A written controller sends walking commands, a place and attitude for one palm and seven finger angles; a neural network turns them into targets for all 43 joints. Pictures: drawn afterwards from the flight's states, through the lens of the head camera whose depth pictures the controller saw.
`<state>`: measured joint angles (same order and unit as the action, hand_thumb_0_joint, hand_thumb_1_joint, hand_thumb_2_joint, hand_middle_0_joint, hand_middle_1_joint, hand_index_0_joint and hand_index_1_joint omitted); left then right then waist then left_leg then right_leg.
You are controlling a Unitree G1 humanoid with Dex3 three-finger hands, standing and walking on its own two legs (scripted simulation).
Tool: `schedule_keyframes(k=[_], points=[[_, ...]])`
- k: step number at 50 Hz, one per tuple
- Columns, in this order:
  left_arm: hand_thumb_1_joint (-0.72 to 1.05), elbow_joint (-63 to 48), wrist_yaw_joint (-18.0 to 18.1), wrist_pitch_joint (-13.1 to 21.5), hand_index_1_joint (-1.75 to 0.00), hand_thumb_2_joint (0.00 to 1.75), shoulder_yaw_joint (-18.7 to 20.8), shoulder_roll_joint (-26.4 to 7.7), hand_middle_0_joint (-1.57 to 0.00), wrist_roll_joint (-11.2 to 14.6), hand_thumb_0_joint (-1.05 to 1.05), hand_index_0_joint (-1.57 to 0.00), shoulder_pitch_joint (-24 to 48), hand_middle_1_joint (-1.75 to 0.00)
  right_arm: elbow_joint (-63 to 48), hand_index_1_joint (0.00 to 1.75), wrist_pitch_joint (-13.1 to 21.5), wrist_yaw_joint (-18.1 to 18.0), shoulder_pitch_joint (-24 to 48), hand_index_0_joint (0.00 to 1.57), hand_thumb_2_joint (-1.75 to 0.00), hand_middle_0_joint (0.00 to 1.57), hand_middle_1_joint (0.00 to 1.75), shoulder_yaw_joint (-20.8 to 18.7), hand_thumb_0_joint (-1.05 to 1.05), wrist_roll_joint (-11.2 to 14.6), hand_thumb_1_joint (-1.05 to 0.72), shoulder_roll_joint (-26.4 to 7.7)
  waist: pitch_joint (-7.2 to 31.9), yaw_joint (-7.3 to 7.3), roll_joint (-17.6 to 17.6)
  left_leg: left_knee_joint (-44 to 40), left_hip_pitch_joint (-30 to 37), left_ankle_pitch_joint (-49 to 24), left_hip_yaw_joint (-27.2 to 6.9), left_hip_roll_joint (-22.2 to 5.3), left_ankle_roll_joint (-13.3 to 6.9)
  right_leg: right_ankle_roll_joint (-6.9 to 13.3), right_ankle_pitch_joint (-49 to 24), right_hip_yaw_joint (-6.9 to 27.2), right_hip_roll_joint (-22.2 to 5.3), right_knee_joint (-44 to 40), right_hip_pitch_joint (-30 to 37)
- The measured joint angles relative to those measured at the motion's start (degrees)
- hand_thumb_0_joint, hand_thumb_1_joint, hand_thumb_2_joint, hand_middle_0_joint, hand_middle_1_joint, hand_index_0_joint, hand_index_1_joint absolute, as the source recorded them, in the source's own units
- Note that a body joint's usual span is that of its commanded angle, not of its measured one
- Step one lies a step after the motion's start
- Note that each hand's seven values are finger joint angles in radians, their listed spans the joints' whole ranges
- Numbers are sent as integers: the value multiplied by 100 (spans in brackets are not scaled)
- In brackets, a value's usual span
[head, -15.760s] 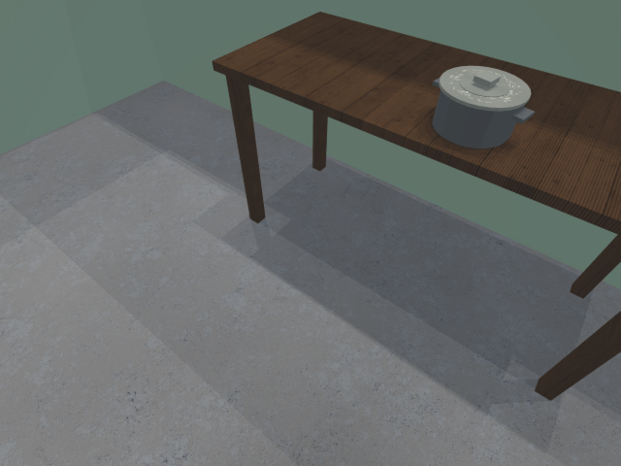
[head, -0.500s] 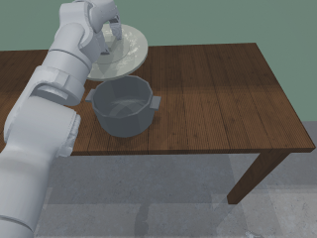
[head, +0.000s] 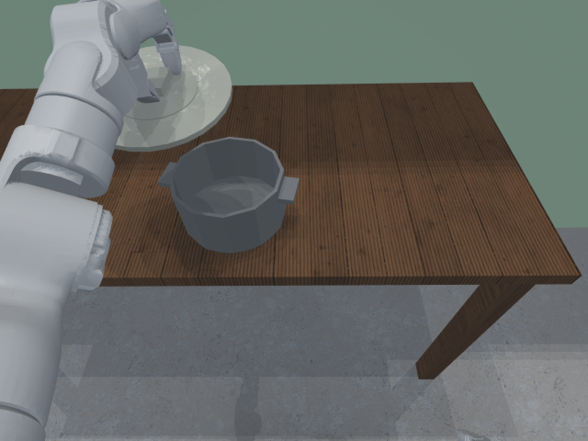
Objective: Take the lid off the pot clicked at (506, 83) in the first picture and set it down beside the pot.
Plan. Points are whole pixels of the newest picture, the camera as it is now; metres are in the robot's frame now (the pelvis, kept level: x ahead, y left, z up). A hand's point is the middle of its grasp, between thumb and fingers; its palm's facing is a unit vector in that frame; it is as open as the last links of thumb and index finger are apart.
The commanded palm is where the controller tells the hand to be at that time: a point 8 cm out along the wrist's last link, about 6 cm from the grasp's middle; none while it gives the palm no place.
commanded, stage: move the lid sideways beside the pot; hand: left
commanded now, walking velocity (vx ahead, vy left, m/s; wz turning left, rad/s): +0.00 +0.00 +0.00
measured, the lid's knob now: (151, 80) +0.52 +0.16 +0.23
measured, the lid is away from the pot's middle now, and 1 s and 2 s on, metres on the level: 0.07 0.19 0.23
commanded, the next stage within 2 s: lower the lid onto the table in 1.46 s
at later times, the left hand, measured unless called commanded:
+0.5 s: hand (95, 78) +0.49 +0.21 +0.25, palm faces -0.25 -0.05 -0.97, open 7.9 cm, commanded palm +0.49 +0.22 +0.31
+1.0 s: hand (41, 88) +0.49 +0.28 +0.24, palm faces -0.28 -0.07 -0.96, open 7.9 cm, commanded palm +0.50 +0.29 +0.31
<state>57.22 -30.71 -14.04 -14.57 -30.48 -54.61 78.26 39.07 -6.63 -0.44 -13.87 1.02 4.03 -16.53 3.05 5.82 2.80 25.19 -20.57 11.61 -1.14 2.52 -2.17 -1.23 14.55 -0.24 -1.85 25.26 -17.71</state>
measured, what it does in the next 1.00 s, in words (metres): stands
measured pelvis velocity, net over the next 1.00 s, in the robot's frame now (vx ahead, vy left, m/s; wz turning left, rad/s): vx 0.00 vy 0.01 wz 0.00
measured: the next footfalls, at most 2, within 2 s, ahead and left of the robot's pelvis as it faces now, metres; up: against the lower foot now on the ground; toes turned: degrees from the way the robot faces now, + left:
none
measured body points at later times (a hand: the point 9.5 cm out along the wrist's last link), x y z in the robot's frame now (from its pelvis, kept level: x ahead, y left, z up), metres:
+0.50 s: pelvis +0.00 +0.01 +0.00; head +0.04 -0.01 +0.45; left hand +0.50 +0.21 +0.31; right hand +0.07 -0.26 -0.13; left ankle +0.01 +0.10 -0.74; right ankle -0.03 -0.14 -0.74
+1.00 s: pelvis +0.00 +0.01 +0.00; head +0.06 +0.01 +0.45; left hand +0.50 +0.28 +0.30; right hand +0.06 -0.27 -0.13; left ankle +0.01 +0.10 -0.74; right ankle -0.03 -0.14 -0.74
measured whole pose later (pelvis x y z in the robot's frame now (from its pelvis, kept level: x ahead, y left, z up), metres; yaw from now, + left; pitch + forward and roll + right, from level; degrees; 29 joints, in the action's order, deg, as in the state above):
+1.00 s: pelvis +0.00 +0.01 +0.00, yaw +0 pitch +8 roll -1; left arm 59.5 -32.8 -5.2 -10.3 -45.6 -55.9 76.4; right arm 39.4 -8.1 -2.0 -15.3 1.4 5.4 -16.8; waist 1.6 6.5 2.0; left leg 27.4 -23.0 12.8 -1.6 2.0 -2.7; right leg -1.7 13.5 -0.7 -1.2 23.1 -18.0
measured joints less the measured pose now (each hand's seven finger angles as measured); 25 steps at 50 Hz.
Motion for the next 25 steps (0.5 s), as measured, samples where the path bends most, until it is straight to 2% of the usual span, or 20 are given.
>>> schedule_keyframes(k=[13, 19, 25], points=[[21, -198, -111, 213, -96, 79, -51, -376, -75, -41, 0, -62, -98, -102, -25, 30, -28, -25, -53, 20, -90, 20, 30, -37, 0, 16, -90, 14, -45, -14, -20, 57, -80, -6, -52, 6, -15, -12, -42, -54, 0, -53, -8], [21, 113, -139, 243, -96, 79, -23, -480, -75, -37, 0, -62, 14, -102, 40, 30, -82, -29, -32, 20, -90, 20, 30, 18, 0, 57, -90, 24, -63, 17, -34, 93, -124, 8, -53, -2, -22, -20, -55, -55, 8, -63, -32], [21, 55, -103, 455, -96, 79, 179, -683, -75, -93, 0, -62, -72, -102, 28, 30, -56, -66, -112, 20, -90, 20, 30, 6, 0, 40, -90, 21, -62, 47, -26, 108, -140, 25, -36, -15, -29, -27, -72, -36, 21, -98, -34]])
